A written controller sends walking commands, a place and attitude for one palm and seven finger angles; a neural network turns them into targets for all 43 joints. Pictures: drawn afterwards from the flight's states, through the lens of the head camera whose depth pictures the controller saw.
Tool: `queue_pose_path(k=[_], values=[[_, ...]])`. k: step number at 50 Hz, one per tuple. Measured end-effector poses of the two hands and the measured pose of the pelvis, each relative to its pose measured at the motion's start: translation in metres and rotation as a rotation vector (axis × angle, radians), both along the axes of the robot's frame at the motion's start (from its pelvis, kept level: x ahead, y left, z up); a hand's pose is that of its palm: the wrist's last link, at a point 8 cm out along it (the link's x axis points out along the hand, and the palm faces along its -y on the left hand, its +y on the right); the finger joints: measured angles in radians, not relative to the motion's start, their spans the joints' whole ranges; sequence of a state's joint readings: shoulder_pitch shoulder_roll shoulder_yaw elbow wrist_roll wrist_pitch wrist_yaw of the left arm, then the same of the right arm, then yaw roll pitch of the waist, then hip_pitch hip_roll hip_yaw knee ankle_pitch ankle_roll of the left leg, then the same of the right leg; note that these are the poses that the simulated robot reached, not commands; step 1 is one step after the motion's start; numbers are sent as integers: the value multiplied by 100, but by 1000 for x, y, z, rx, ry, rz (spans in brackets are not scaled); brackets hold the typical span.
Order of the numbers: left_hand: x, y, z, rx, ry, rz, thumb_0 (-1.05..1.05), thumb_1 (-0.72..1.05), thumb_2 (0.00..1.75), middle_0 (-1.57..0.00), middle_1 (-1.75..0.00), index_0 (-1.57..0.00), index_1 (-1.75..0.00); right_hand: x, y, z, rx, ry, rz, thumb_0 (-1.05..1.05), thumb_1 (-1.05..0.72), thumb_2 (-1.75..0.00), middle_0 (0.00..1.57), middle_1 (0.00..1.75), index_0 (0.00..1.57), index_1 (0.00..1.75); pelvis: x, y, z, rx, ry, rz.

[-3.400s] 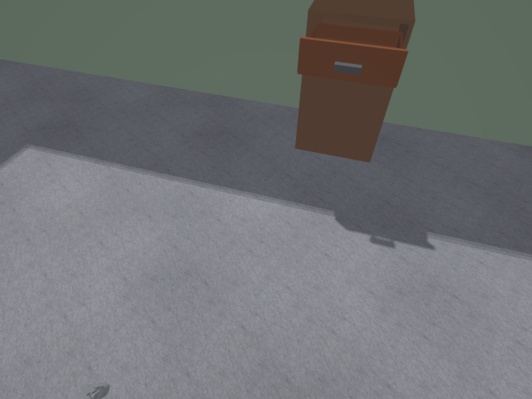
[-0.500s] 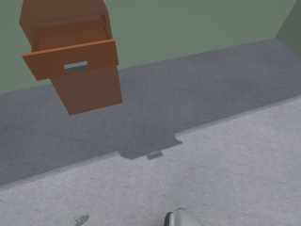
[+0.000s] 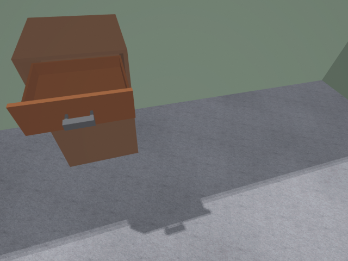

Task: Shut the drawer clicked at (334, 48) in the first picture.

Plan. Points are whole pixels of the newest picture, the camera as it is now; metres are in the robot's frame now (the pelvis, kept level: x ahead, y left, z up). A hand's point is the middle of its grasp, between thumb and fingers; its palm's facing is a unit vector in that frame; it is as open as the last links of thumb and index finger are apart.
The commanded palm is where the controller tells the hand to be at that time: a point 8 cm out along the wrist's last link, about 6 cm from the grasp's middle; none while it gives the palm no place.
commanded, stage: turn to face it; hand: left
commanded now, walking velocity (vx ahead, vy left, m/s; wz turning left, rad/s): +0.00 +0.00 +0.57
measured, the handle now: (79, 118) +0.56 +0.40 -0.08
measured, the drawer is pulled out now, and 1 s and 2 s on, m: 0.28 0.28 0.28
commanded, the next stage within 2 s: take the last steps up to it in 0.62 s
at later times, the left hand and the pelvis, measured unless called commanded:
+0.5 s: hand (106, 260) +0.15 +0.18 -0.15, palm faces +0.20 -0.94 -0.27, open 7.3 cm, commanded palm none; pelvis +0.08 -0.02 +0.00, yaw +10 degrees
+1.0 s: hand out of the picture -0.02 +0.17 -0.18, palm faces +0.41 -0.89 -0.19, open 7.4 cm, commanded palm none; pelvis +0.08 +0.00 +0.01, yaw +20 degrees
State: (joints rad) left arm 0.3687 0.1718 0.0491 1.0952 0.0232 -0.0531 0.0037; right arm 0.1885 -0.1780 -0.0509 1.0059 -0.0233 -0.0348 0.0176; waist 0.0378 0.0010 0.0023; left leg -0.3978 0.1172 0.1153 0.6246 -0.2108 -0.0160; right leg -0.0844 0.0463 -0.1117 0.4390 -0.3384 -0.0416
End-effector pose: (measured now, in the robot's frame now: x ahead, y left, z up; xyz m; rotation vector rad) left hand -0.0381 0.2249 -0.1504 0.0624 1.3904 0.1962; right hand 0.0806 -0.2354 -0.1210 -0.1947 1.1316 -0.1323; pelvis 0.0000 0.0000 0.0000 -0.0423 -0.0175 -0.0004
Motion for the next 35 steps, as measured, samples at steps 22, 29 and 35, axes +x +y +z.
queue_pose_path(k=[22,29,35], values=[[170,12,28,122,-219,38,1,92,90,-20,-30,-20,-30,32,-2,-27,50,218,20,1,-92,-90,21,30,20,30,77,-13,0,56,4,147],[158,-8,42,165,-248,101,1,91,90,-20,-30,-20,-30,74,-26,-31,54,192,97,1,-91,-90,20,30,20,30,82,-33,2,67,-10,237],[120,-20,38,144,-200,185,1,91,90,-20,-30,-20,-30,111,-30,-18,19,150,188,1,-91,-90,20,30,20,30,81,-38,7,73,-8,295]])
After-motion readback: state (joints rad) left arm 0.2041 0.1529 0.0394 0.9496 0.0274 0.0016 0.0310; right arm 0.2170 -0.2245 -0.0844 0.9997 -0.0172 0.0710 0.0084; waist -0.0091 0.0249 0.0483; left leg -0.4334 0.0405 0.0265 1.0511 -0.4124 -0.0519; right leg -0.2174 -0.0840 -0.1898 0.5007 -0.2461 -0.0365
